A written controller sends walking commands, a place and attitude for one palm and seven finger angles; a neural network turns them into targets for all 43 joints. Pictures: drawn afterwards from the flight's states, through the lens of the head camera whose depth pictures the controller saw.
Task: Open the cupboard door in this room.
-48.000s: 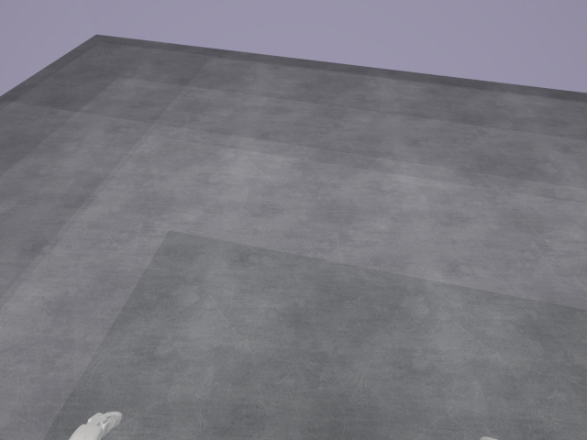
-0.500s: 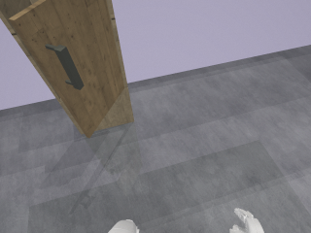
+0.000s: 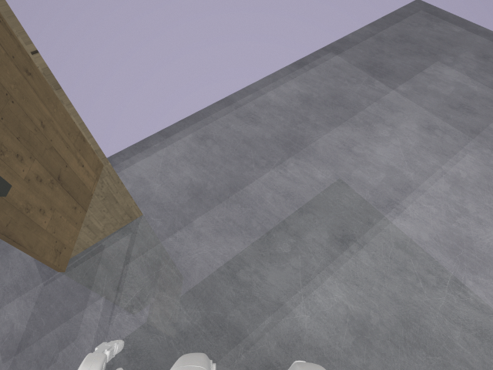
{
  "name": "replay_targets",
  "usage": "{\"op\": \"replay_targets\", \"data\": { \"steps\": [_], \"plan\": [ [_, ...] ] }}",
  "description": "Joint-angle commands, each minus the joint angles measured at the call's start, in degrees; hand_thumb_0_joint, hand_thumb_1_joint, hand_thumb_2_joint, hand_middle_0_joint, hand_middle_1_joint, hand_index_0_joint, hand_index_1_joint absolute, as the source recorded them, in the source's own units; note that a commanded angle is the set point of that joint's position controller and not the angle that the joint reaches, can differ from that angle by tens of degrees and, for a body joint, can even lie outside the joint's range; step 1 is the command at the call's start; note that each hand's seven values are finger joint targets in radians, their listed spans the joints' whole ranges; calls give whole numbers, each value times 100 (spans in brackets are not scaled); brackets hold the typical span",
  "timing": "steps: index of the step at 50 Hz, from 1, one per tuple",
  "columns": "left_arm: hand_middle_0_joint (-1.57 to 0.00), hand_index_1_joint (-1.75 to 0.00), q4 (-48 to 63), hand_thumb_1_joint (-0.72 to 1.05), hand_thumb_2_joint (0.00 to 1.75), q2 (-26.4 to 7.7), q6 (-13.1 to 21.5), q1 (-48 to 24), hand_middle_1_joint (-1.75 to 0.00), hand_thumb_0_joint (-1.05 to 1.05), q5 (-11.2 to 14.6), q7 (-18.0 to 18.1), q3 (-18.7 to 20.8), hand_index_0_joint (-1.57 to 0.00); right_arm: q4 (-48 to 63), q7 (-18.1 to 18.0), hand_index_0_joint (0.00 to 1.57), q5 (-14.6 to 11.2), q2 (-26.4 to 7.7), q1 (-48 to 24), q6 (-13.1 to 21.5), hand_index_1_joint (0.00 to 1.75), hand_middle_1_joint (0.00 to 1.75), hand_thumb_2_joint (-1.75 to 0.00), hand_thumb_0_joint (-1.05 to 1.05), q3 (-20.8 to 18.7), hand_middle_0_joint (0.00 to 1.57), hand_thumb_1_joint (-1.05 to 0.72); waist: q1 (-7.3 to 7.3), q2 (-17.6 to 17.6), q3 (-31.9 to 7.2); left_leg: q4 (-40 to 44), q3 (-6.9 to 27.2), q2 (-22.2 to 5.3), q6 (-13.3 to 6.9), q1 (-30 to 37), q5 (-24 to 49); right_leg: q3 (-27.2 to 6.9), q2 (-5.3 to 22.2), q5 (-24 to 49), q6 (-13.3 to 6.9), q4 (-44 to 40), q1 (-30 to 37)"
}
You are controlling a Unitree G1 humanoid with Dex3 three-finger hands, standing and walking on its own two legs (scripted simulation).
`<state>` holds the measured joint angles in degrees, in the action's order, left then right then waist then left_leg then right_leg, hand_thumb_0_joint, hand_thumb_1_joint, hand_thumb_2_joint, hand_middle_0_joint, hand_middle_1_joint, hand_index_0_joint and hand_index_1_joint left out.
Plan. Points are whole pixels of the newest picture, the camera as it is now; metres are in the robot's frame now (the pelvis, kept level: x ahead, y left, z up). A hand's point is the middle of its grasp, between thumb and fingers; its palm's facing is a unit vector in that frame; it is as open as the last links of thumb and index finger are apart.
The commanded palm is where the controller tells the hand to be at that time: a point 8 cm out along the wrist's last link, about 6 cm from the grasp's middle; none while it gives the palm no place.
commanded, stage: walk to a spot facing it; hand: left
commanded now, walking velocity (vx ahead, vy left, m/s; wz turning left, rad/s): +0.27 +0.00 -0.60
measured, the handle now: out of the picture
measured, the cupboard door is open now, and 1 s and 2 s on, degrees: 51 51 51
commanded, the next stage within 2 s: turn to face it in 1.66 s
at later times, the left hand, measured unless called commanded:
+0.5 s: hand (193, 278) +0.29 +0.13 -0.14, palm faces -0.36 -0.92 -0.17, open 7.4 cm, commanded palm none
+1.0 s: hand (244, 253) +0.34 +0.03 -0.14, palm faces -0.41 -0.88 -0.22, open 7.3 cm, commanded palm none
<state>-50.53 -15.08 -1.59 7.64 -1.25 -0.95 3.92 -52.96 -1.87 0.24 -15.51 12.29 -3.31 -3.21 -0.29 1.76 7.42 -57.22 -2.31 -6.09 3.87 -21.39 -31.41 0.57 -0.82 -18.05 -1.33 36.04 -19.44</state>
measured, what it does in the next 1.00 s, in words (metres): walks ahead, turning right: left foot, then right foot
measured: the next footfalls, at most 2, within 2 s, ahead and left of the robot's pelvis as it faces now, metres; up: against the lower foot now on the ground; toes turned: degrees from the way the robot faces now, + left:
left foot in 0.24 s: +0.09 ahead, +0.14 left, +0.00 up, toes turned -5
right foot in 0.60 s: +0.20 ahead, -0.17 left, +0.00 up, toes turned -30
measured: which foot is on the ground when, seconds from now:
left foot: up 0.00-0.22, down 0.24-0.60, up 0.62-1.00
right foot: down 0.00-0.22, up 0.24-0.58, down 0.60-1.00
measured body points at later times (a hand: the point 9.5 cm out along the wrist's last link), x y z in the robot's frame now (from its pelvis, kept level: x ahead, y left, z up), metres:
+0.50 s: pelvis +0.10 -0.01 +0.02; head +0.15 -0.02 +0.46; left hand +0.30 +0.18 -0.12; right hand -0.03 -0.22 -0.12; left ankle +0.05 +0.14 -0.72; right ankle +0.12 -0.16 -0.67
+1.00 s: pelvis +0.27 -0.14 +0.02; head +0.29 -0.16 +0.47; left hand +0.37 +0.08 -0.13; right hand +0.27 -0.41 -0.12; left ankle +0.43 -0.06 -0.67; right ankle +0.17 -0.15 -0.72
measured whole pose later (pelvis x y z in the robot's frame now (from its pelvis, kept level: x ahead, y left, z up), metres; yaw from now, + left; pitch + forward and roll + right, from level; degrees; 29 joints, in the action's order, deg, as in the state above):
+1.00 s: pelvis +0.27 -0.14 +0.02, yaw -30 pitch +1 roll +0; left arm -59.9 -10.1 3.9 20.3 -0.9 0.0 2.6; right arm -53.4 1.3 1.2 -10.7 4.9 0.4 -2.8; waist 2.4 0.7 2.2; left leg -49.2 -2.7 -6.1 3.4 -34.4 -10.1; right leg 0.1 -5.1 -16.0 -5.8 16.7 -1.7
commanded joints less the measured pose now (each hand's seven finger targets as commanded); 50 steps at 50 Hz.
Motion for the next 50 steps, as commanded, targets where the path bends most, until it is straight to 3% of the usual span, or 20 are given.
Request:
{"op": "replay_targets", "data": {
  "steps": [1,6,9,10,11,12,13,14,16,18,26,28,29,30,31,32,34,37,43,50],
  "plan": [
    [-20,-30,303,90,90,-1059,40,333,-30,0,-15,215,302,-20,670,44,20,24,-404,-249,223,30,30,-90,0,-86,20,-90,172,-1332,-1099,-621,172,3,50,-994,205,-1917,1491,2581,-1096,-1396,1265],
    [-20,-30,290,90,90,-1184,106,217,-30,0,-56,84,301,-20,605,186,20,61,-217,-50,294,30,30,-90,0,-80,20,-90,82,-1031,-859,1164,-178,316,-8,31,588,-2167,1194,-568,-1025,-1896,296],
    [-20,-30,374,90,90,-1004,97,-197,-30,0,-21,-2,266,-20,342,143,20,83,-330,805,412,30,30,-90,0,-112,20,-90,-415,-868,-708,2691,-403,487,-61,1723,1212,-1949,743,-1928,-685,-1598,-1052],
    [-20,-30,438,90,90,-673,98,-211,-30,0,-11,-44,195,-20,196,64,20,112,-613,1266,465,30,30,-90,0,-172,20,-90,-599,67,-818,3446,205,-31,-206,2471,482,-1529,258,-2021,-395,-675,-1737],
    [-20,-30,636,90,90,-198,85,-332,-30,0,66,-83,106,-20,85,10,20,252,-1272,1809,537,30,30,-90,0,-295,20,-90,-846,2107,-807,4619,2676,-1779,-736,2720,-1312,-422,-580,-2061,-4,1475,-2685],
    [-20,-30,860,90,90,-384,127,-821,-30,0,23,-129,148,-20,97,-54,20,233,-1442,1789,570,30,30,-90,0,-293,20,-90,-794,1552,-447,5220,3595,-2625,-1269,2067,-1707,-543,13,-1588,41,2367,-2929],
    [-20,-30,933,90,90,-502,199,-968,-30,0,6,-229,222,-20,292,-66,20,235,-1335,1403,612,30,30,-90,0,-259,20,-90,-552,437,-124,5280,3221,-2537,-1505,1649,-1158,-472,374,-1128,81,2794,-2799],
    [-20,-30,801,90,90,-354,237,-750,-30,0,-53,-286,248,-20,389,0,20,277,-1181,1190,661,30,30,-90,0,-217,20,-90,-387,50,-310,5072,2769,-2134,-1391,1415,-621,-362,338,-731,89,3139,-2559],
    [-20,-30,532,90,90,-217,169,-582,-30,0,-93,-336,205,-20,298,5,20,237,-733,915,727,30,30,-90,0,-59,20,-90,-154,502,-169,4775,1331,-1540,-957,1452,861,-195,522,-10,172,3209,-2551],
    [-20,-30,506,90,90,9,143,-573,-30,0,-63,-389,93,-20,146,-6,20,208,-552,1206,772,30,30,-90,0,4,20,-90,-184,793,-420,4441,270,-1141,-769,1857,2402,115,471,286,218,2845,-2428],
    [-20,-30,483,90,90,-5,156,-1072,-30,0,-22,-394,-5,-20,-167,43,20,246,-617,1710,697,30,30,-90,0,-3,20,-90,-334,971,-542,3857,-822,-1342,-733,1968,4009,893,147,122,-34,383,-831],
    [-20,-30,160,90,90,-232,209,-63,-30,0,-23,-338,90,-20,-130,46,20,191,-762,1444,672,30,30,-90,0,-20,20,-90,225,532,-963,2538,-1069,-1257,-586,1532,4985,998,-128,226,-283,-238,858],
    [-20,-30,-193,90,90,-609,273,1057,-30,0,-47,-274,210,-20,-15,95,20,103,-709,1144,694,30,30,-90,0,-3,20,-90,780,42,-1469,1240,-1328,-997,-364,453,4643,526,128,312,-524,-468,2678],
    [-20,-30,-377,90,90,-1474,328,2031,-30,0,-70,-126,442,-20,291,157,20,-24,-197,967,703,30,30,-90,0,111,20,-90,1140,-1701,-2146,-960,-1423,12,-28,-1596,418,-2609,2074,-21,-1226,-1247,4131],
    [-20,-30,-465,90,90,-1642,296,2082,-30,0,88,-44,475,-20,460,119,20,-25,-290,420,691,30,30,-90,0,63,20,-90,1103,-1658,-1948,-2079,-287,87,-125,-2221,-412,-3611,2497,465,-1403,-1960,3671],
    [-20,-30,-364,90,90,-1461,283,1577,-30,0,132,-18,426,-20,452,121,20,-13,-323,282,679,30,30,-90,0,0,20,-90,814,-1082,-1103,-2227,168,-212,-147,-2530,208,-3063,2429,346,-1434,-2123,3049],
    [-20,-30,-110,90,90,-791,365,699,-30,0,95,55,212,-20,215,104,20,59,-274,371,611,30,30,-90,0,-34,20,-90,205,-962,-756,-1705,253,-483,-34,-1767,1033,-2008,1863,1050,-1060,-2181,1405],
    [-20,-30,-105,90,90,-468,507,482,-30,0,33,88,141,-20,-68,152,20,136,-13,718,464,30,30,-90,0,-1,20,-90,-147,-649,-862,-779,61,-368,20,-1051,1400,-1082,1390,2021,-973,-2223,846],
    [-20,-30,-508,90,90,-321,637,1144,-30,0,58,58,121,-20,194,277,20,136,96,-141,463,30,30,-90,0,-47,20,-90,57,-589,-656,200,26,-166,15,-1662,2187,-1172,1214,1857,-1017,-2431,1491],
    [-20,-30,-931,90,90,-251,682,1932,-30,0,25,173,3,-20,498,353,20,86,138,-1315,558,30,30,-90,0,-17,20,-90,357,-706,-376,1239,-108,44,-151,-1847,2005,-1303,1401,3581,-975,-2135,2521]
  ]
}}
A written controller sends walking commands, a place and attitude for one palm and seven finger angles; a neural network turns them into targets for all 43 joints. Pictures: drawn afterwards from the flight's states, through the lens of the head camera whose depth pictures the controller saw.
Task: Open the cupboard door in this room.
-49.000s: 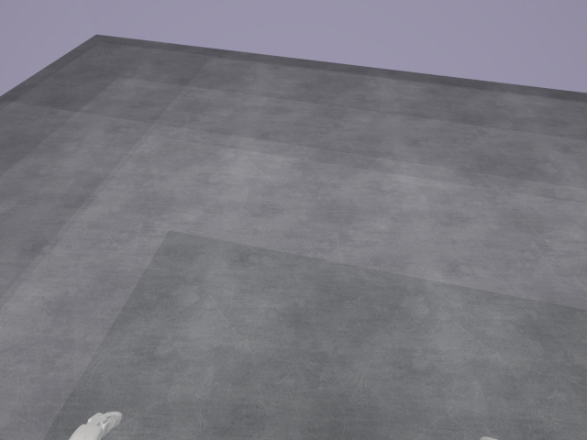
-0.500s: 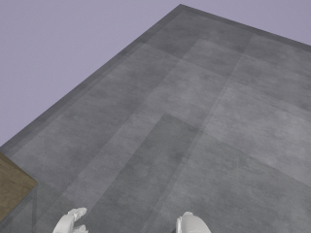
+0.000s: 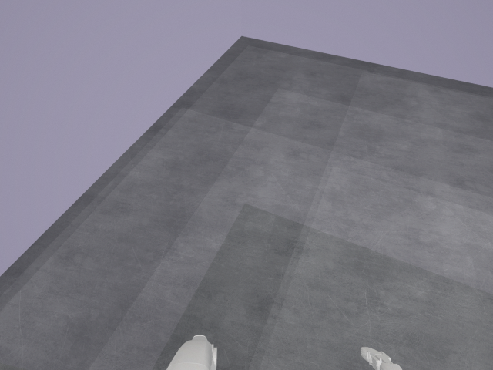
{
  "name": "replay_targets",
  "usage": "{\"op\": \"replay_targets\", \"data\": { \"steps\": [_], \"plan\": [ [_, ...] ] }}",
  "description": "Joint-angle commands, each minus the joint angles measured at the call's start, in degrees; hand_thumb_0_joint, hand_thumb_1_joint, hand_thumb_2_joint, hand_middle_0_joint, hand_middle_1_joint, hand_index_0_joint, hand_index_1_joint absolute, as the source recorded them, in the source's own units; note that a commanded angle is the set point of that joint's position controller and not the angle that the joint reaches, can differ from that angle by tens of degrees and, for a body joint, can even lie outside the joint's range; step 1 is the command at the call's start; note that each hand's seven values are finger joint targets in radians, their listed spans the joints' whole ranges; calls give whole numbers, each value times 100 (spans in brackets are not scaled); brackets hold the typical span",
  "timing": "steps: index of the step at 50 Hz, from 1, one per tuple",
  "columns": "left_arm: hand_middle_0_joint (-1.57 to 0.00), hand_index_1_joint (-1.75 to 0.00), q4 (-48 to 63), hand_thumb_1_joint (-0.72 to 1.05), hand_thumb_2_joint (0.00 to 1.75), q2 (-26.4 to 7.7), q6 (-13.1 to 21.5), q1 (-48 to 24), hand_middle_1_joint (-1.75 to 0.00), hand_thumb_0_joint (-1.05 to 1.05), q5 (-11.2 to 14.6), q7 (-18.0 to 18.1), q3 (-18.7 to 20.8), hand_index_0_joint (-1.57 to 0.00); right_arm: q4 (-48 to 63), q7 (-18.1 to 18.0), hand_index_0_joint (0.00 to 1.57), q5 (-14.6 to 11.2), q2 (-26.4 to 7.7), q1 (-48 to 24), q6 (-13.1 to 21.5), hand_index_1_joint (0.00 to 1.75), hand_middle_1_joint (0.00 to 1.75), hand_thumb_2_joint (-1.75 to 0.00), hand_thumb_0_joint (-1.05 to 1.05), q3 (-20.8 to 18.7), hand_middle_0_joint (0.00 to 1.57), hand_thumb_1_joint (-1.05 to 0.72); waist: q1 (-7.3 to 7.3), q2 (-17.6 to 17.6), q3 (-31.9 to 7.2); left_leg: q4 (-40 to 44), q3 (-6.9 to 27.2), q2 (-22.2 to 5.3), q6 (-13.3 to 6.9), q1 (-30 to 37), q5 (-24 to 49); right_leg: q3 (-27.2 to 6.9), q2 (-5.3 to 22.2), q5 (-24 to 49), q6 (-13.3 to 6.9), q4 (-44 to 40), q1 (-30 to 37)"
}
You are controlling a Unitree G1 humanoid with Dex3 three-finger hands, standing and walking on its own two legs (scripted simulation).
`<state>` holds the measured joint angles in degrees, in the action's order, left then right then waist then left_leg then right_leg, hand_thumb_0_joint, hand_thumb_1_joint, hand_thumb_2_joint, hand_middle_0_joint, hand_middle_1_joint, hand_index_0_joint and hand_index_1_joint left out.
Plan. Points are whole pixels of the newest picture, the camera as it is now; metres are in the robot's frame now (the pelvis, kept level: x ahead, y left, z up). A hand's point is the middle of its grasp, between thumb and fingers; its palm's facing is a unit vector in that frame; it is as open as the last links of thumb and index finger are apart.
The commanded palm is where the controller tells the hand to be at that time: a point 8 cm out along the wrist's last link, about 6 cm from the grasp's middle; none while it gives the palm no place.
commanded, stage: walk to a spot facing it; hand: left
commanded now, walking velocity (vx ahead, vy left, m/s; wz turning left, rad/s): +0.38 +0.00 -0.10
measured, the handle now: out of the picture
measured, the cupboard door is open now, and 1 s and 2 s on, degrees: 51 51 51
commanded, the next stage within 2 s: turn to face it in 0.66 s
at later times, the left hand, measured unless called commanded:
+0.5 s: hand (179, 260) +0.35 +0.20 -0.16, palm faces -0.13 -0.97 -0.19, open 7.4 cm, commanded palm none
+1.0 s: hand (218, 218) +0.49 +0.13 -0.19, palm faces -0.05 -0.98 -0.17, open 7.2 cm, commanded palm none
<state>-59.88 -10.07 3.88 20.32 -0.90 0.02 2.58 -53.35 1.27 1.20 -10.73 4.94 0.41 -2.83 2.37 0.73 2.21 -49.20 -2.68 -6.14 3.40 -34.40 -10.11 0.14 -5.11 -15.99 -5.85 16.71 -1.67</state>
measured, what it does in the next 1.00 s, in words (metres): walks ahead: left foot, then right foot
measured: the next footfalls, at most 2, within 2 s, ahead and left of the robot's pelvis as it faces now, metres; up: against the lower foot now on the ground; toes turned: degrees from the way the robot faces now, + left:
left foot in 0.16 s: +0.22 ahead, +0.14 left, +0.00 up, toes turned +3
right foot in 0.60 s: +0.39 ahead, -0.14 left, +0.00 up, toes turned -16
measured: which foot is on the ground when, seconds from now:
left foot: up 0.00-0.14, down 0.16-0.60, up 0.62-1.00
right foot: down 0.00-0.16, up 0.18-0.58, down 0.60-1.00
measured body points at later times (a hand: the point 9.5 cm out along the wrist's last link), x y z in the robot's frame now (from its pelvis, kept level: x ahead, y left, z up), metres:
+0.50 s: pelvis +0.24 +0.02 +0.00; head +0.27 +0.01 +0.45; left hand +0.36 +0.25 -0.15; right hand +0.13 -0.21 -0.15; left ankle +0.18 +0.14 -0.74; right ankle +0.33 -0.14 -0.70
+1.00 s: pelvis +0.46 -0.05 -0.01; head +0.48 -0.03 +0.44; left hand +0.49 +0.18 -0.17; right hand +0.50 -0.30 -0.15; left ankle +0.57 +0.04 -0.72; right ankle +0.35 -0.13 -0.74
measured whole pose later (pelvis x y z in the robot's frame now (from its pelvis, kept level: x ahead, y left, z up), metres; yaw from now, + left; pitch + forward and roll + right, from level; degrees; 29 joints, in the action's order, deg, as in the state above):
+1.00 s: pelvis +0.46 -0.05 -0.01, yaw -4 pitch -1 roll -1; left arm -61.1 -10.2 2.8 15.4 -1.0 0.8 2.1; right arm -58.1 0.4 0.6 -10.7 9.9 0.0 -2.5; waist -0.9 -1.2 3.1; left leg -41.2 -7.5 -3.4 1.0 -28.8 -12.0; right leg 12.1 0.5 -21.6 -1.0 23.6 -1.0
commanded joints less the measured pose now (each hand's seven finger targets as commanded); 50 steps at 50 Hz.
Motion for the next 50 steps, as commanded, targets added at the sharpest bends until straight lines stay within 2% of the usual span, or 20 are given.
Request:
{"op": "replay_targets", "data": {
  "steps": [1,4,6,7,8,9,10,12,16,25,27,28,29,30,31,32,33,37,46,50],
  "plan": [
    [-20,-30,-9,90,90,-790,137,686,-30,0,-8,86,137,-20,564,50,20,-17,-322,-690,193,30,30,-90,0,-48,20,-90,73,-598,261,626,-102,78,-149,-417,-184,-1208,1866,3574,-514,-174,711],
    [-20,-30,-101,90,90,-869,141,684,-30,0,-3,98,136,-20,428,14,20,0,-349,-424,225,30,30,-90,0,-47,20,-90,-170,-660,180,1301,-454,486,-345,715,-385,-959,1723,4946,-361,421,451],
    [-20,-30,-74,90,90,-859,160,496,-30,0,22,100,158,-20,-62,-104,20,59,-599,1018,278,30,30,-90,0,-123,20,-90,-825,-436,-401,1916,-435,558,-605,2989,228,-587,1381,5053,-46,1908,-605],
    [-20,-30,42,90,90,-677,162,525,-30,0,71,62,138,-20,-291,-169,20,144,-1148,1995,311,30,30,-90,0,-254,20,-90,-1146,395,-1019,1942,1224,-663,-1143,4542,303,-285,877,3176,229,3434,-2040],
    [-20,-30,161,90,90,-440,189,688,-30,0,136,-2,43,-20,-423,-200,20,158,-1560,2673,323,30,30,-90,0,-309,20,-90,-1132,1370,-1659,2740,3182,-2231,-1873,5314,678,117,173,-1075,367,5552,-3023],
    [-20,-30,236,90,90,-566,177,283,-30,0,78,33,78,-20,-378,-234,20,86,-1487,2380,278,30,30,-90,0,-268,20,-90,-1014,790,-1213,3180,3556,-2421,-2087,4607,299,-364,475,-1397,290,6298,-3352],
    [-20,-30,434,90,90,-536,141,-5,-30,0,34,6,74,-20,-181,-207,20,59,-1408,1908,270,30,30,-90,0,-254,20,-90,-829,217,-352,3491,3380,-2334,-2076,3502,-747,-294,717,-1211,358,6461,-3663],
    [-20,-30,338,90,90,-347,-1,-301,-30,0,-64,-85,138,-20,-191,-243,20,68,-671,1347,378,30,30,-90,0,-79,20,-90,-437,570,546,3921,2200,-1613,-1434,2070,-1103,-358,1000,-380,400,6129,-3611],
    [-20,-30,280,90,90,-97,-216,-5,-30,0,-65,-208,129,-20,-400,-267,20,24,-608,1485,513,30,30,-90,0,-23,20,-90,-94,725,-93,3865,421,-973,-1080,2242,480,-80,1085,291,539,4857,-3119],
    [-20,-30,728,90,90,-255,-249,-1668,-30,0,-64,-279,100,-20,-800,-205,20,107,-705,2280,392,30,30,-90,0,-16,20,-90,-439,439,446,3904,-128,-1137,-1031,2530,351,563,927,695,421,2111,-2470],
    [-20,-30,676,90,90,-365,-229,-1521,-30,0,-64,-272,116,-20,-856,-225,20,106,-777,2348,367,30,30,-90,0,7,20,-90,-319,478,316,3382,-303,-1111,-928,2746,1235,711,754,548,295,1729,-1901],
    [-20,-30,510,90,90,-515,-195,-1027,-30,0,-64,-258,150,-20,-875,-227,20,83,-797,2322,354,30,30,-90,0,20,20,-90,-70,358,60,2655,-507,-970,-802,2697,1828,739,637,575,205,1427,-1156],
    [-20,-30,251,90,90,-760,-128,-225,-30,0,-87,-217,220,-20,-873,-208,20,30,-703,2295,366,30,30,-90,0,50,20,-90,263,77,-365,1495,-679,-715,-626,2082,2143,437,716,521,-7,1330,216],
    [-20,-30,-19,90,90,-1351,-58,770,-30,0,-136,-119,388,-20,-719,-159,20,-63,-483,2304,389,30,30,-90,0,79,20,-90,622,-1141,-1163,-341,-1184,-68,-340,660,687,-1478,2067,270,-526,955,1790],
    [-20,-30,-104,90,90,-1740,-81,1105,-30,0,3,-74,455,-20,-514,-180,20,-118,-379,2165,401,30,30,-90,0,80,20,-90,596,-1717,-1542,-1985,-678,349,-222,-182,-2522,-3053,3204,851,-981,123,2112],
    [-20,-30,-35,90,90,-1612,-113,729,-30,0,71,-27,419,-20,-484,-184,20,-92,-575,1761,383,30,30,-90,0,20,20,-90,506,-977,-938,-2377,-33,12,-285,-572,-2146,-2602,3029,1155,-950,12,1616],
    [-20,-30,74,90,90,-1254,-80,293,-30,0,59,17,325,-20,-479,-194,20,-98,-461,1442,383,30,30,-90,0,0,20,-90,327,-911,-631,-2317,128,-193,-245,-561,-1629,-2036,2707,2110,-728,84,953],
    [-20,-30,227,90,90,-685,51,-438,-30,0,22,40,119,-20,-696,-152,20,-18,-35,1848,131,30,30,-90,0,49,20,-90,-376,-653,-267,-1174,-7,-288,-76,425,-948,-165,2153,3304,-375,-175,-557],
    [-20,-30,87,90,90,-686,54,-365,-30,0,-2,94,88,-20,-334,-52,20,-59,-70,903,36,30,30,-90,0,34,20,-90,-371,-962,114,569,-411,147,-220,530,-159,734,2128,4608,-76,228,-218],
    [-20,-30,223,90,90,-885,-82,-463,-30,0,0,125,158,-20,-333,-78,20,12,-486,1396,-9,30,30,-90,0,-22,20,-90,-733,-505,-131,1454,-365,402,-435,1813,353,977,2105,4424,250,1752,-452]
  ]
}}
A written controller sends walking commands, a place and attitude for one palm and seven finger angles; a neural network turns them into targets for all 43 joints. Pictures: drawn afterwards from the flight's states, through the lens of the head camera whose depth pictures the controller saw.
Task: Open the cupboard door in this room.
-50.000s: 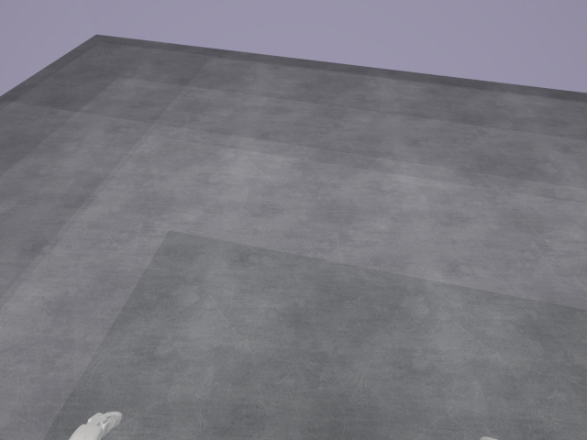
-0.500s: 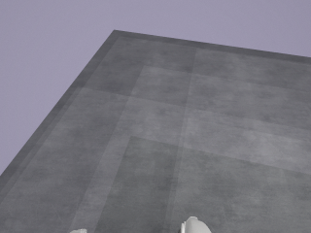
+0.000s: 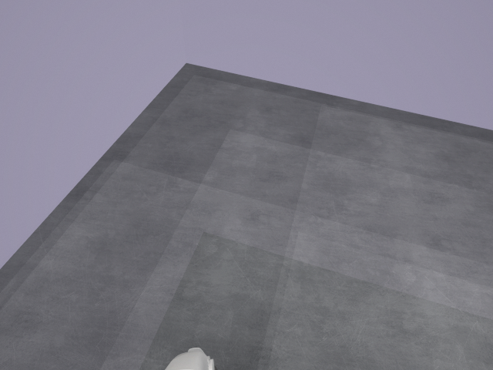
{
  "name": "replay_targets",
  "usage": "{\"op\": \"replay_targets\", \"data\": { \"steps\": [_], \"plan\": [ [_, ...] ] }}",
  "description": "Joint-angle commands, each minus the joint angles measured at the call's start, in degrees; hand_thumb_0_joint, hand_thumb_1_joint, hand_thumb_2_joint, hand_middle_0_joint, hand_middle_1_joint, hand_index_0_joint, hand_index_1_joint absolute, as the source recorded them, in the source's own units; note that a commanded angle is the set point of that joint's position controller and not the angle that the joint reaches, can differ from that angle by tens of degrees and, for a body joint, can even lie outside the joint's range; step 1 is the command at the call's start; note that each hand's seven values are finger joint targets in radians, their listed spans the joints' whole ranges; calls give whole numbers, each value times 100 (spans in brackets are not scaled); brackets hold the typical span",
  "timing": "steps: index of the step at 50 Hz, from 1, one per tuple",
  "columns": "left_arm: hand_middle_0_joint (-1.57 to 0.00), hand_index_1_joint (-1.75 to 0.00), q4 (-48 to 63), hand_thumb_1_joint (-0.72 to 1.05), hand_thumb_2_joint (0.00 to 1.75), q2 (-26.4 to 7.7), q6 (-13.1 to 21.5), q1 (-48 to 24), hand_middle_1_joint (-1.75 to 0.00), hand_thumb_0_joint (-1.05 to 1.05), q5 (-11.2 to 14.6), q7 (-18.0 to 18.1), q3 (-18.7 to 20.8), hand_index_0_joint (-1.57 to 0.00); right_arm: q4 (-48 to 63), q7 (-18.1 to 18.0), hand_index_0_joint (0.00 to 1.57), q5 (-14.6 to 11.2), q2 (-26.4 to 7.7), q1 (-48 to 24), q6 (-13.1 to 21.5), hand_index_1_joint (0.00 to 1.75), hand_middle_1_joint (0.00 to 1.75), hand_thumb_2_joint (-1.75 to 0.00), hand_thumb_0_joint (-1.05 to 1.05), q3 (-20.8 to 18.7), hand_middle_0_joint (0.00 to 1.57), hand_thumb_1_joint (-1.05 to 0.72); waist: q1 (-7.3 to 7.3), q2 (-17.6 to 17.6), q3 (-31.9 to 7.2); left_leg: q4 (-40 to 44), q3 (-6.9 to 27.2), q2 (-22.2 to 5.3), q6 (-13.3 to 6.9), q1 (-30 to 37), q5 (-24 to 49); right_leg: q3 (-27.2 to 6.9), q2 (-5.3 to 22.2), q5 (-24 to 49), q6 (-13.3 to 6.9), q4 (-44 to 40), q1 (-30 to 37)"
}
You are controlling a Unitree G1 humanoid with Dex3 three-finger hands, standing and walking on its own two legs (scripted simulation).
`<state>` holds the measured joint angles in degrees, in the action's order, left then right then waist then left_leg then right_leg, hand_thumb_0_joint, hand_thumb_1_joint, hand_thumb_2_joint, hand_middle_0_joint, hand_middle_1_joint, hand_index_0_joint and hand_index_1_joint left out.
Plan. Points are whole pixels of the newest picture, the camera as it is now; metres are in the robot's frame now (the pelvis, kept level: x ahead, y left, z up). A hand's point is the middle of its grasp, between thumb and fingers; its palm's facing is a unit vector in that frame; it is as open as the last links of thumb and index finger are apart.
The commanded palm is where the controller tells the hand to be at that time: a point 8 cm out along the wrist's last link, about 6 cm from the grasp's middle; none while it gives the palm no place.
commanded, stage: turn to face it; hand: left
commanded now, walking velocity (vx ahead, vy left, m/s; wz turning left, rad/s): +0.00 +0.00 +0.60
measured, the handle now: out of the picture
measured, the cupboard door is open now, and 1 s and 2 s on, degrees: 51 51 51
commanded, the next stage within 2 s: none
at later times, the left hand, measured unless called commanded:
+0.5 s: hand out of the picture +0.12 +0.22 -0.16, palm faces +0.27 -0.93 -0.24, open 7.4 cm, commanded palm none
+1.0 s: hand out of the picture +0.00 +0.13 -0.19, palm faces +0.59 -0.78 -0.22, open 7.4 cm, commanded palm none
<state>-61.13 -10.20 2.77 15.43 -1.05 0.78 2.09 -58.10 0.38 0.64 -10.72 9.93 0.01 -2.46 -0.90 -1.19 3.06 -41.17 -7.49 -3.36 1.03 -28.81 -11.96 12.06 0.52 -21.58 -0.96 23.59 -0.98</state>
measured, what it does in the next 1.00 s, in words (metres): walks ahead, turning left: left foot, then right foot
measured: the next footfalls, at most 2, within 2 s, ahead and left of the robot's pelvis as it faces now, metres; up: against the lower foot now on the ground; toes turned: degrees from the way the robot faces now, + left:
left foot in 0.04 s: +0.16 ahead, +0.09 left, +0.00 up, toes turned +8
right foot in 0.58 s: +0.13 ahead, -0.16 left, +0.00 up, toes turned +20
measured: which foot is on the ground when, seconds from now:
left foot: up 0.00-0.02, down 0.04-0.58, up 0.60-0.96, down 0.98-1.00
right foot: down 0.00-0.04, up 0.06-0.56, down 0.58-0.98, up 1.00-1.00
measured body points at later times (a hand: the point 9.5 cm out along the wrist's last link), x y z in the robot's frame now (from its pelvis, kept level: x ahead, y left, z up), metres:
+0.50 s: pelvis +0.07 -0.02 +0.01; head +0.11 +0.02 +0.45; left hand +0.11 +0.27 -0.14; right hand +0.19 -0.25 -0.13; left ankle +0.12 +0.08 -0.73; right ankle +0.09 -0.19 -0.69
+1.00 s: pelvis +0.11 -0.03 -0.01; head +0.15 +0.01 +0.43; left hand -0.03 +0.17 -0.17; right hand +0.38 -0.17 -0.14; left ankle +0.07 +0.06 -0.74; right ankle +0.10 -0.17 -0.72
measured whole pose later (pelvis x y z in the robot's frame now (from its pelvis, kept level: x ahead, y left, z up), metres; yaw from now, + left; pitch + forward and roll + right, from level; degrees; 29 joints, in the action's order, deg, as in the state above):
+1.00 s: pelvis +0.11 -0.03 -0.01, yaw +36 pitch +1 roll +1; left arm -53.2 -12.7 -1.6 17.4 -0.7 0.6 1.9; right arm -50.4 1.3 0.8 -14.9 3.3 -2.0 -3.3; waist 0.6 -2.8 6.7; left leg -35.7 -5.4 0.5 -2.3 -20.3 -14.0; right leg 10.9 8.2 -28.8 2.8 47.0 -14.4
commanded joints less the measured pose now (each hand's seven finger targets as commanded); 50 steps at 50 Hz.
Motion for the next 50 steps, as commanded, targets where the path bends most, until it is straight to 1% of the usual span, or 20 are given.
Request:
{"op": "replay_targets", "data": {
  "steps": [1,2,3,4,7,10,18,22,26,27,28,29,30,31,34,40,46,47,49,50],
  "plan": [
    [-20,-30,456,90,90,-854,-22,134,-30,0,53,56,237,-20,109,-10,20,143,-851,1428,56,30,30,-90,0,-135,20,-90,-575,598,-706,1054,839,-329,-498,2108,2114,-6,1139,3499,46,2287,-1002],
    [-20,-30,626,90,90,-592,-73,403,-30,0,171,35,192,-20,140,-56,20,167,-1416,1701,101,30,30,-90,0,-229,20,-90,-498,2156,-1172,1436,3081,-1923,-1424,3036,4577,-79,233,-1148,437,4138,-2458],
    [-20,-30,765,90,90,-791,-143,159,-30,0,111,68,175,-20,145,-139,20,80,-1599,1647,43,30,30,-90,0,-225,20,-90,-523,1598,-1508,1799,3623,-2212,-1799,2863,4097,-1041,101,-1769,362,4995,-2519],
    [-20,-30,954,90,90,-742,-190,-40,-30,0,66,72,211,-20,308,-143,20,78,-1642,1192,20,30,30,-90,0,-249,20,-90,-331,1054,-969,2095,3489,-2176,-1792,2096,2212,-1238,275,-1522,346,5188,-2726],
    [-20,-30,887,90,90,-658,-310,-262,-30,0,-21,-10,275,-20,616,-215,20,72,-1173,464,78,30,30,-90,0,-138,20,-90,32,775,-466,2533,2876,-1397,-1126,1118,756,-1389,460,-260,471,5002,-2993],
    [-20,-30,844,90,90,-635,-402,20,-30,0,-22,-41,304,-20,716,-201,20,51,-1204,262,98,30,30,-90,0,-180,20,-90,155,766,-867,2560,2346,-983,-857,1199,343,-1327,399,159,520,4471,-2762],
    [-20,-30,1232,90,90,-714,-455,-516,-30,0,-26,-8,316,-20,682,-118,20,74,-1291,410,-67,30,30,-90,0,-367,20,-90,-40,889,-747,2681,2930,-815,-888,1503,-718,-1277,177,-21,574,3128,-2906],
    [-20,-30,1380,90,90,-746,-419,-712,-30,0,-7,2,279,-20,674,-97,20,95,-1311,513,-107,30,30,-90,0,-441,20,-90,-134,1132,-833,2481,3174,-698,-926,1705,-80,-1261,-30,-284,508,2280,-2559],
    [-20,-30,1299,90,90,-885,-392,-199,-30,0,51,48,298,-20,812,-98,20,69,-1304,206,-173,30,30,-90,0,-494,20,-90,93,1200,-929,2179,3216,-440,-773,1249,501,-1220,-230,13,367,906,-1348],
    [-20,-30,1225,90,90,-1001,-377,99,-30,0,54,65,342,-20,897,-99,20,34,-1249,33,-198,30,30,-90,0,-483,20,-90,258,992,-901,2063,3077,-228,-574,706,53,-1207,-161,391,305,110,-634],
    [-20,-30,1198,90,90,-1356,-343,368,-30,0,5,104,430,-20,987,-67,20,-25,-983,-70,-217,30,30,-90,0,-462,20,-90,391,107,-879,1238,2610,217,-268,-248,-718,-2119,712,-48,8,-828,138],
    [-20,-30,1280,90,90,-1838,-321,216,-30,0,-92,129,507,-20,1103,-50,20,-46,-663,-84,-193,30,30,-90,0,-421,20,-90,399,-1548,-589,-400,1199,1036,214,-1000,-1740,-3742,2336,-543,-673,-1475,-42],
    [-20,-30,1460,90,90,-1761,-331,-322,-30,0,-59,154,411,-20,1075,-8,20,29,-994,-16,-183,30,30,-90,0,-482,20,-90,195,-1238,-416,-1657,1184,635,131,-799,-2065,-3491,2820,24,-886,-1387,-894],
    [-20,-30,1591,90,90,-1540,-347,-859,-30,0,-41,139,330,-20,1055,40,20,53,-895,223,-227,30,30,-90,0,-455,20,-90,-133,-948,-302,-2295,1122,518,106,-674,-1666,-2865,2441,450,-906,-1195,-1184],
    [-20,-30,1479,90,90,-998,-222,-650,-30,0,36,116,195,-20,866,102,20,50,-809,52,-297,30,30,-90,0,-385,20,-90,-96,-1133,-33,-2798,820,260,313,-915,-1071,-1498,1603,3193,-550,-493,-777],
    [-20,-30,1079,90,90,-1277,-183,657,-30,0,-6,122,263,-20,1087,116,20,1,-574,-786,-242,30,30,-90,0,-169,20,-90,454,-991,-446,-997,220,325,329,-691,-1281,-1104,1717,6017,-396,336,754],
    [-20,-30,1215,90,90,-1491,-189,221,-30,0,3,68,337,-20,1015,82,20,10,-788,-305,-183,30,30,-90,0,-166,20,-90,12,-1086,-723,758,-159,628,24,1100,-516,-523,1684,6042,-188,1336,-19],
    [-20,-30,1268,90,90,-1475,-193,82,-30,0,40,60,330,-20,896,70,20,43,-986,168,-153,30,30,-90,0,-219,20,-90,-284,-865,-948,1299,3,425,-94,2030,372,-389,1678,5288,-5,2051,-579],
    [-20,-30,1658,90,90,-849,-257,-262,-30,0,107,26,182,-20,778,-9,20,37,-2027,1050,-91,30,30,-90,0,-473,20,-90,-653,1767,-1494,1527,3404,-2174,-1626,3675,5050,-533,478,-1671,638,4635,-3272],
    [-20,-30,1758,90,90,-1082,-378,-516,-30,0,67,85,203,-20,711,-33,20,2,-1997,1102,-143,30,30,-90,0,-449,20,-90,-622,860,-1397,1515,3063,-2252,-1770,3408,4389,-1258,611,-1573,540,4916,-3312]
  ]
}}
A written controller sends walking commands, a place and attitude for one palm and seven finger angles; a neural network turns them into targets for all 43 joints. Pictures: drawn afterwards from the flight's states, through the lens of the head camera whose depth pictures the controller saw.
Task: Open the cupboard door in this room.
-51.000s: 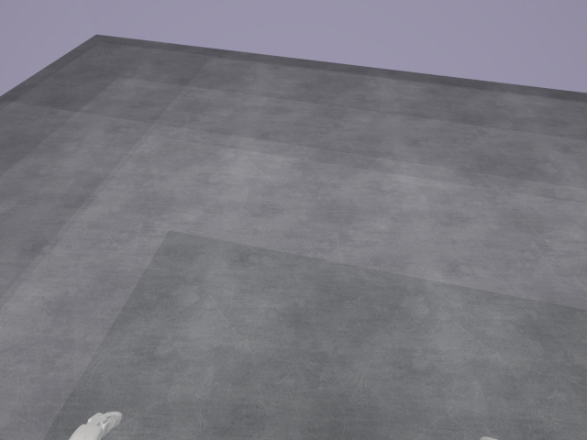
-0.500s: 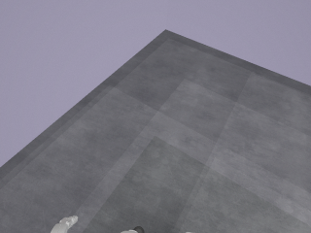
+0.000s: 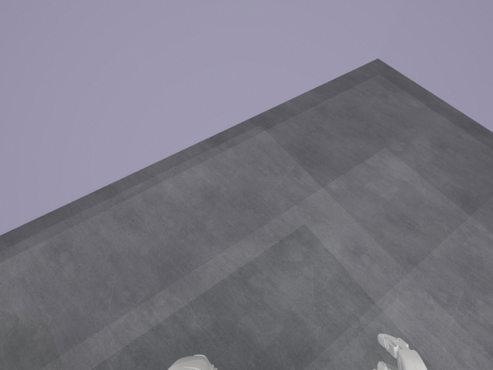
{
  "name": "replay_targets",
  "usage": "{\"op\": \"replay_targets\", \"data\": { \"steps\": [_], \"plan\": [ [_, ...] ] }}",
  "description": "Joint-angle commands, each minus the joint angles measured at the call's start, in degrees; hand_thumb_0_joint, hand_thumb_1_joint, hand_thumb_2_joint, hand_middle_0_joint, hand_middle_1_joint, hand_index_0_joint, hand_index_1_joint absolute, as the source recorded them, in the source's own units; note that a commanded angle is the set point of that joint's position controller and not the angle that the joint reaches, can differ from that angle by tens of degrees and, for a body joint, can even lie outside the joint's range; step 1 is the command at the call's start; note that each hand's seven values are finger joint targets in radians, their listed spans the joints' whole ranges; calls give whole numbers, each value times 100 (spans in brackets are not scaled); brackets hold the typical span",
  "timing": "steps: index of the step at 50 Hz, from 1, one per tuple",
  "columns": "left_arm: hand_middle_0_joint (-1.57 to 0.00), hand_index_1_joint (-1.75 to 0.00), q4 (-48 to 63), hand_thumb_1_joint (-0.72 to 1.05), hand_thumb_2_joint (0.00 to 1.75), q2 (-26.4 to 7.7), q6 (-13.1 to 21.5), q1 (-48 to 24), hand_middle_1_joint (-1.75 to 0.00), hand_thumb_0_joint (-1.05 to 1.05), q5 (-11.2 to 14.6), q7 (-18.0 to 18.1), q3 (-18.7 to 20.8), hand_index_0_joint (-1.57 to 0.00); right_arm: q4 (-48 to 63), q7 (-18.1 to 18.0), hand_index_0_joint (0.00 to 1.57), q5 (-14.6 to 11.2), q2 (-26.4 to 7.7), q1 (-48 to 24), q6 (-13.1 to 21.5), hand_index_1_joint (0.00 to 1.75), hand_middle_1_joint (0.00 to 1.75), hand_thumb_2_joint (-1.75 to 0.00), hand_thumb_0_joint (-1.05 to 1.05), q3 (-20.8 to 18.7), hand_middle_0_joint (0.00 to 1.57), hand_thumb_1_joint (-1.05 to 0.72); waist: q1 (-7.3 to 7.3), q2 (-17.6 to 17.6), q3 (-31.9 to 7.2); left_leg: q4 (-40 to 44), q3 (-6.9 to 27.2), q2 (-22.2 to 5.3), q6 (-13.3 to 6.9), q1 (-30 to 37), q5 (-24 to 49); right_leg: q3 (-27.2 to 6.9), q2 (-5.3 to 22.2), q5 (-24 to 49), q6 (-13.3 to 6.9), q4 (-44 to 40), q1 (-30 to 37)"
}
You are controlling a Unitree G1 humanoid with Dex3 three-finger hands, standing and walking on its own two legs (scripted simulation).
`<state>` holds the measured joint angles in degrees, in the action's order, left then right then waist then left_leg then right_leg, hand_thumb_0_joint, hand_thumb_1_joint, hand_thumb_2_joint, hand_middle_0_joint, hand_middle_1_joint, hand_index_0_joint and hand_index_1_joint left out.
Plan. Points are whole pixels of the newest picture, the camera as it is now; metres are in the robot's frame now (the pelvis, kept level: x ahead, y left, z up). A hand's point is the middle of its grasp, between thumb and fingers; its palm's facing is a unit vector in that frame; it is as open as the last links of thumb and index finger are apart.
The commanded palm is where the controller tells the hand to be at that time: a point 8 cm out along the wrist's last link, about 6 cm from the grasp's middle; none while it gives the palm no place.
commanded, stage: turn to face it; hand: left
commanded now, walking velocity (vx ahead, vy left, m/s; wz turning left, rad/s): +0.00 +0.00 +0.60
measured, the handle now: out of the picture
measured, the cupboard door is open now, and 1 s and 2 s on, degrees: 51 51 51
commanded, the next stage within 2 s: none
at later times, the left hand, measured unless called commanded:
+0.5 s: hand out of the picture +0.07 +0.17 -0.13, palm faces +0.28 -0.92 -0.29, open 7.4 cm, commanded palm none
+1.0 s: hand out of the picture +0.03 +0.19 -0.14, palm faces +0.58 -0.76 -0.28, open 7.4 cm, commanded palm none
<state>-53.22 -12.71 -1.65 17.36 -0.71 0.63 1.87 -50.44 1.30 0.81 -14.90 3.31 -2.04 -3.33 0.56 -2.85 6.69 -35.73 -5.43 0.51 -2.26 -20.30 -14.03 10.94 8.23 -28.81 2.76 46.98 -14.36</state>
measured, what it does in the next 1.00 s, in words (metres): steps on the spot, turning left: right foot, then left foot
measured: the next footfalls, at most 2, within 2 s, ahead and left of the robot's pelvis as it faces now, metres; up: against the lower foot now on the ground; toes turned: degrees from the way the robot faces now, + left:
right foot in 0.38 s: +0.08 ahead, -0.17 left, +0.00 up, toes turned +12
left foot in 0.70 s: +0.04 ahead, +0.09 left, +0.00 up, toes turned +31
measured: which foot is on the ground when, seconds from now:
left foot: down 0.00-0.36, up 0.38-0.68, down 0.70-1.00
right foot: up 0.00-0.36, down 0.38-0.70, up 0.72-1.00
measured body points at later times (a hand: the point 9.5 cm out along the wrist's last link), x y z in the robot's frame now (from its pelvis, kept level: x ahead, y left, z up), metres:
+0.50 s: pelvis +0.03 -0.05 +0.02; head +0.09 -0.06 +0.46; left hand +0.05 +0.22 -0.11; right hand +0.17 -0.29 -0.14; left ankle -0.03 +0.07 -0.64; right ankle +0.04 -0.18 -0.72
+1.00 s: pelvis +0.07 -0.05 +0.01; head +0.12 -0.02 +0.46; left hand +0.00 +0.23 -0.12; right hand +0.29 -0.21 -0.13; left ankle +0.00 +0.07 -0.72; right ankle +0.14 -0.17 -0.70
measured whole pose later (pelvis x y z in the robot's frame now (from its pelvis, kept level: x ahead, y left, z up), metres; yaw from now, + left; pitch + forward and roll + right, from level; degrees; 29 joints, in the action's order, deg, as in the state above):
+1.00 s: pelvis +0.07 -0.05 +0.01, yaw +36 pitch +2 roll +0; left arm -48.9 -14.7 -3.0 7.9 -0.8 0.4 3.7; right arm -51.8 0.1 1.4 -13.3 8.4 -2.8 -3.2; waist -0.2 0.6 5.5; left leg -31.7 5.2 0.8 0.7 -18.5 -15.0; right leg 1.5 3.0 -23.4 4.1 43.7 -21.8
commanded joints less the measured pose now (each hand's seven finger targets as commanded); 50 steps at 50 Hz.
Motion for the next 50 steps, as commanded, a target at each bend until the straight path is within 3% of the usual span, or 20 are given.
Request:
{"op": "replay_targets", "data": {
  "steps": [1,5,12,16,17,18,19,20,22,24,29,31,33,34,35,36,37,40,47,50],
  "plan": [
    [-20,-30,1004,90,90,-751,47,-804,-30,0,-4,106,265,-20,68,-166,20,15,-1520,1429,93,30,30,-90,0,-347,20,-90,-634,797,-1371,1271,2771,-2516,-1374,1952,3304,-1132,-74,-613,216,2540,-2120],
    [-20,-30,630,90,90,-719,-78,-447,-30,0,-52,-23,338,-20,342,-226,20,44,-1068,295,113,30,30,-90,0,-213,20,-90,-51,1317,-711,1737,1938,-1348,-628,472,812,-1141,-205,508,221,1839,-1459],
    [-20,-30,807,90,90,-635,-31,-808,-30,0,-44,-30,314,-20,302,-161,20,81,-1138,527,60,30,30,-90,0,-328,20,-90,-167,1153,-780,1761,2400,-1148,-632,333,62,-955,-599,505,168,148,-916],
    [-20,-30,745,90,90,-711,80,-301,-30,0,-6,5,337,-20,410,-158,20,31,-1033,319,22,30,30,-90,0,-368,20,-90,101,1219,-998,1091,2460,-867,-416,-141,730,-896,-792,1184,99,-1611,443],
    [-20,-30,708,90,90,-955,140,-35,-30,0,-31,41,408,-20,459,-145,20,-17,-823,267,20,30,30,-90,0,-343,20,-90,250,627,-1101,553,2222,-531,-139,-681,222,-1337,-345,1300,-11,-2507,1154],
    [-20,-30,700,90,90,-1499,209,91,-30,0,-119,96,518,-20,561,-122,20,-67,-383,392,37,30,30,-90,0,-279,20,-90,287,-1153,-1181,-854,1154,289,358,-1625,-1127,-3008,1207,1344,-539,-3232,1725],
    [-20,-30,769,90,90,-1667,196,-21,-30,0,-107,122,486,-20,622,-94,20,-25,-510,307,40,30,30,-90,0,-295,20,-90,297,-1459,-1093,-2391,852,259,441,-1577,-2220,-3477,2137,1967,-1067,-3309,976],
    [-20,-30,853,90,90,-1442,176,-336,-30,0,-76,145,435,-20,614,-69,20,0,-531,414,2,30,30,-90,0,-308,20,-90,104,-810,-915,-3020,1012,14,402,-1403,-1950,-2911,1987,2138,-1225,-3186,532],
    [-20,-30,910,90,90,-1013,176,-791,-30,0,-56,139,324,-20,329,-18,20,23,-464,536,-107,30,30,-90,0,-302,20,-90,-164,-1166,-678,-3625,803,-170,531,-1465,-1281,-1952,1177,2644,-983,-2946,374],
    [-20,-30,887,90,90,-859,201,-731,-30,0,-41,126,266,-20,325,18,20,0,-353,464,-97,30,30,-90,0,-231,20,-90,-142,-1151,-663,-3116,527,-220,641,-1448,-1164,-1159,950,4098,-895,-2650,756],
    [-20,-30,571,90,90,-1172,215,61,-30,0,-89,126,393,-20,396,45,20,-42,-122,-4,25,30,30,-90,0,-62,20,-90,271,-933,-1056,-738,-94,-72,598,-852,-1205,-788,1094,5888,-827,-1834,1829],
    [-20,-30,524,90,90,-1265,208,46,-30,0,-79,101,417,-20,364,36,20,-46,-172,134,45,30,30,-90,0,-63,20,-90,185,-935,-1073,-101,-239,55,511,-392,-883,-618,1107,5954,-713,-1544,1660],
    [-20,-30,589,90,90,-1244,195,-198,-30,0,-2,65,424,-20,224,7,20,-6,-425,723,72,30,30,-90,0,-140,20,-90,-207,-676,-1238,855,-182,58,370,826,364,-287,986,5332,-353,-757,867],
    [-20,-30,719,90,90,-1011,169,-303,-30,0,32,40,392,-20,128,-25,20,43,-904,1184,118,30,30,-90,0,-266,20,-90,-471,347,-1580,996,826,-795,0,1992,1883,-68,642,3657,-38,252,-268],
    [-20,-30,966,90,90,-568,156,-577,-30,0,62,11,239,-20,72,-70,20,51,-1443,1658,140,30,30,-90,0,-418,20,-90,-710,1948,-1705,1099,2923,-2353,-939,2717,4437,-205,-136,-723,317,1601,-1862],
    [-20,-30,1064,90,90,-696,56,-908,-30,0,23,59,246,-20,-68,-130,20,33,-1558,1889,86,30,30,-90,0,-415,20,-90,-764,1423,-1766,1026,2896,-2565,-1341,2562,4677,-967,-132,-1026,220,2133,-2038],
    [-20,-30,1114,90,90,-702,35,-985,-30,0,6,82,272,-20,5,-160,20,56,-1478,1643,102,30,30,-90,0,-381,20,-90,-651,1069,-1485,1163,2580,-2384,-1286,2030,3412,-1077,-81,-729,185,2216,-2001],
    [-20,-30,793,90,90,-658,-49,-867,-30,0,-23,8,308,-20,226,-241,20,65,-1044,676,123,30,30,-90,0,-257,20,-90,-218,1532,-799,1482,1972,-1542,-715,935,2056,-1168,-119,225,202,1828,-1706],
    [-20,-30,744,90,90,-551,-19,-693,-30,0,4,-19,290,-20,280,-198,20,87,-1098,496,61,30,30,-90,0,-319,20,-90,-124,1188,-936,1416,2198,-1236,-630,532,1335,-860,-620,431,121,-217,-539],
    [-20,-30,649,90,90,-737,81,-103,-30,0,-3,8,354,-20,401,-168,20,15,-998,170,19,30,30,-90,0,-333,20,-90,218,868,-970,847,2076,-827,-285,-288,723,-845,-645,1446,72,-1885,770]
  ]
}}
